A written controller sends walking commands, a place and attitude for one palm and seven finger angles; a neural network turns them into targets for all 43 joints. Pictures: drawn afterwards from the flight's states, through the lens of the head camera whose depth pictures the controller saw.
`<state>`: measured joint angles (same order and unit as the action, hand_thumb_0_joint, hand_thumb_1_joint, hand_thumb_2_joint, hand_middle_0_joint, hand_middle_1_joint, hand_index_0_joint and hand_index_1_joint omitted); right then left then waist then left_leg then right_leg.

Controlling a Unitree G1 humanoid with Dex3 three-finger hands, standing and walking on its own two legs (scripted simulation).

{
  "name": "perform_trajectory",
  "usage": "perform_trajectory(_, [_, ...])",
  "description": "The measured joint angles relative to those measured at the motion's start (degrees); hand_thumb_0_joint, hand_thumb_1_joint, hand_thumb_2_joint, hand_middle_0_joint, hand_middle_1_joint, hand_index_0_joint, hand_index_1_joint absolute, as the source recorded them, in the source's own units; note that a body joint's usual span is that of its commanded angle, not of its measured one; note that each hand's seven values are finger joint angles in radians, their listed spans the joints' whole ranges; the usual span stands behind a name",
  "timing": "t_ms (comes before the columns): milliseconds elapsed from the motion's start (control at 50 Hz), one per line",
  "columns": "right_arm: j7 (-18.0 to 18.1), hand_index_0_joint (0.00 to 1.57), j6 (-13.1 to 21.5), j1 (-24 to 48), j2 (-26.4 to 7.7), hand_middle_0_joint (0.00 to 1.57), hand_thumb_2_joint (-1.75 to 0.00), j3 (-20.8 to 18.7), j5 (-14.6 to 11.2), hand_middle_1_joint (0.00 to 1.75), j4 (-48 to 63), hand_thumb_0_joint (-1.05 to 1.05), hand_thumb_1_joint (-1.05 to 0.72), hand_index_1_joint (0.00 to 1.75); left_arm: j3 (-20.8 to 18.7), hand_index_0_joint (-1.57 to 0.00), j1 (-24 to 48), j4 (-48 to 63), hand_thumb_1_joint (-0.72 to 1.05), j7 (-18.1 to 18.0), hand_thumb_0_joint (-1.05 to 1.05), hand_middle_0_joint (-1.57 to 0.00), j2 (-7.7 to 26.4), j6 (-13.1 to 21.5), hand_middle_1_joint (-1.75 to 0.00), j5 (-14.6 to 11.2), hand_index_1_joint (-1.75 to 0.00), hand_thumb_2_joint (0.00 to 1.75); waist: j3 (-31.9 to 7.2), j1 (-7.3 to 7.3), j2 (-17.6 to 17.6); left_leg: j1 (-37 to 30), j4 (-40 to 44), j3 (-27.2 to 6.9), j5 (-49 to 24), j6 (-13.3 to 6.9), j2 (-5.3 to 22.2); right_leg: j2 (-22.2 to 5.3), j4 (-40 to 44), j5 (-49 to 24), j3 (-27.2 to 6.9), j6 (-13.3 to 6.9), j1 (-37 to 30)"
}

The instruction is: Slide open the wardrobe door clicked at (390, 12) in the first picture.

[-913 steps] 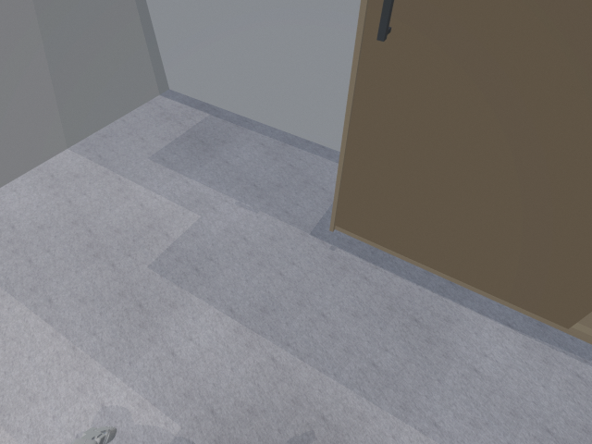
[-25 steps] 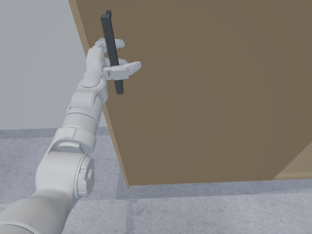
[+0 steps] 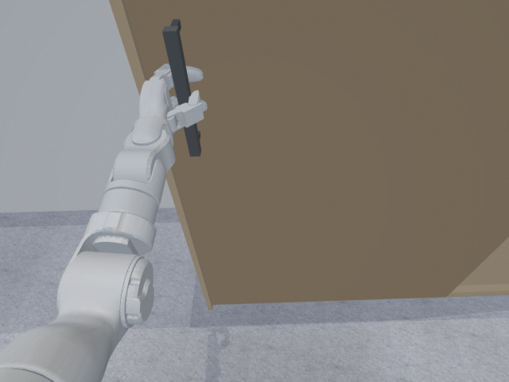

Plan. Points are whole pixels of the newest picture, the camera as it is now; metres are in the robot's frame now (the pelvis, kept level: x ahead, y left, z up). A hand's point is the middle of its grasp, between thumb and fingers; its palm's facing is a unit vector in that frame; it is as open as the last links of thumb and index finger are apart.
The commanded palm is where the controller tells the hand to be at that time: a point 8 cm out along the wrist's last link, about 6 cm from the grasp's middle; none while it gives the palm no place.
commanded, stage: grip the handle and tug to test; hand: left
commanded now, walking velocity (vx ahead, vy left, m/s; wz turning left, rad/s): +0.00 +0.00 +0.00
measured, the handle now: (186, 94) +0.52 +0.12 +0.21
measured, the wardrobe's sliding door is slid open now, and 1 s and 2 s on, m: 0.00 0.00 0.01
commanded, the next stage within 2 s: tug the door sideways, standing still in 0.48 s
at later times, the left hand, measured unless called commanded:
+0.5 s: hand (197, 110) +0.46 +0.09 +0.22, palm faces +0.05 -1.00 +0.02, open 5.7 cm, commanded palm +0.41 +0.15 +0.22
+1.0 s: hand (199, 108) +0.46 +0.09 +0.22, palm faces +0.12 -0.99 -0.02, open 5.6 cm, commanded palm +0.44 +0.10 +0.22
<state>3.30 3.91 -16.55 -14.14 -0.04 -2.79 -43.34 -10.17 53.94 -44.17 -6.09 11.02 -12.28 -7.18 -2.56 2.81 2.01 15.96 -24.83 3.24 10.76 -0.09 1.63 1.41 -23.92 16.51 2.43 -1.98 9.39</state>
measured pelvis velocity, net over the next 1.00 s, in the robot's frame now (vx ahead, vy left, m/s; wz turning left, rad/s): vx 0.04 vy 0.00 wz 0.06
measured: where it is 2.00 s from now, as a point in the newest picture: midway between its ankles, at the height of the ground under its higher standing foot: outside the picture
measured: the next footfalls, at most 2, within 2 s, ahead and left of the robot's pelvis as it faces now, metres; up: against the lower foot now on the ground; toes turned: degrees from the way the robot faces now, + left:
none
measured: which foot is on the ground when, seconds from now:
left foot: down 0.00-1.00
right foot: down 0.00-1.00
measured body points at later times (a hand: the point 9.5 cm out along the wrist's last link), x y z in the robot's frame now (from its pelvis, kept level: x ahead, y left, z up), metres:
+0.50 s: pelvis +0.03 +0.00 +0.00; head +0.02 -0.02 +0.45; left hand +0.45 +0.15 +0.22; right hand +0.13 -0.26 -0.11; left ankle +0.02 +0.12 -0.74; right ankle -0.05 -0.09 -0.74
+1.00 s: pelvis +0.04 +0.00 +0.00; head +0.03 -0.02 +0.45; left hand +0.45 +0.14 +0.22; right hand +0.20 -0.23 -0.11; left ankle +0.02 +0.12 -0.74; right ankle -0.04 -0.10 -0.74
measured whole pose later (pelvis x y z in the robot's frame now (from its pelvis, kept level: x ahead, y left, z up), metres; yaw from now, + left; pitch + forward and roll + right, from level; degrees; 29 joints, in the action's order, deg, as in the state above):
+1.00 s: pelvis +0.04 +0.00 +0.00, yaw +3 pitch +2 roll +0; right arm 3.4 1.3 -10.4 -12.3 0.1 -2.2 -42.0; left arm -4.4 47.3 -27.1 -10.6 4.3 -21.9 -6.8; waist -3.0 -0.6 1.9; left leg 13.3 -25.1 -0.3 13.4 0.3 -0.1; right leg 0.7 -24.3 19.1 3.3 -1.4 5.6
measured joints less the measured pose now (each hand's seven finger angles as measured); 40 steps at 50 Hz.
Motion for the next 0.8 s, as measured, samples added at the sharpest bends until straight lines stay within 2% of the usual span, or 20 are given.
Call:
perform_trajectory(160, [0.2,0.20,-0.3,0.1,0.1,0.20,-0.90,0.1,0.0,0.30,-0.1,0.01,-0.90,0.30,0.0,-0.38,-0.3,0.7,0.75,0.3,0.01,-0.36,0.0,-0.8,-1.36,0.0,-1.39,0.82,-0.2,-0.09,-0.1,-0.2,0.2,0.0,0.0,0.0,0.0,0.0,0.2,0.0,-0.1,0.0,-0.2])
perform_trajectory(300, [0.1,0.20,-0.8,0.3,0.2,0.20,-0.90,0.1,-0.3,0.30,1.2,0.01,-0.90,0.30,-0.4,-0.35,-4.6,6.3,0.77,0.3,0.00,-0.33,0.1,-1.9,-1.37,-0.6,-1.39,0.80,-0.4,0.02,0.1,-1.8,1.3,1.0,0.2,0.0,0.1,0.1,1.2,-0.2,-1.1,0.0,-1.4])
perform_trajectory(540, [0.1,0.20,-3.6,2.8,0.2,0.20,-0.90,0.0,-0.7,0.30,3.6,0.01,-0.90,0.30,-0.6,-0.29,-14.3,22.5,0.79,0.0,0.00,-0.26,-1.4,-8.5,-1.35,-1.0,-1.34,0.80,-1.2,-0.37,0.1,-5.0,2.7,2.2,1.5,0.2,0.2,0.1,2.9,0.3,-2.4,0.3,-4.2])
perform_trajectory(660, [0.4,0.20,-4.6,4.7,0.2,0.20,-0.90,0.2,-0.5,0.30,4.2,0.01,-0.90,0.30,0.4,-0.30,-16.8,27.9,0.78,0.1,0.01,-0.26,-2.4,-12.0,-1.34,-1.3,-1.33,0.80,-1.5,-1.14,0.0,-6.0,2.6,1.4,2.2,0.1,0.0,0.0,2.8,0.5,-1.9,0.6,-5.4])
perform_trajectory(720, [0.7,0.20,-4.4,5.5,0.0,0.20,-0.90,0.0,-0.3,0.30,3.4,0.01,-0.90,0.30,1.9,-0.33,-14.4,26.9,0.77,-0.5,0.01,-0.29,-3.5,-13.5,-1.35,-0.9,-1.35,0.82,-1.3,-2.13,-0.2,-5.6,1.9,0.2,3.0,0.4,-0.2,0.0,2.2,1.2,-0.8,0.5,-5.5])
perform_trajectory(800, [0.7,0.20,-4.4,6.6,-0.1,0.20,-0.90,-0.2,0.2,0.30,2.4,0.01,-0.90,0.30,3.2,-0.36,-11.7,24.4,0.75,-2.2,0.01,-0.32,-5.2,-13.7,-1.35,-0.5,-1.37,0.84,-1.2,-3.06,0.0,-4.6,0.9,-1.3,3.1,0.3,-0.7,-0.3,1.3,1.7,0.3,0.6,-5.0])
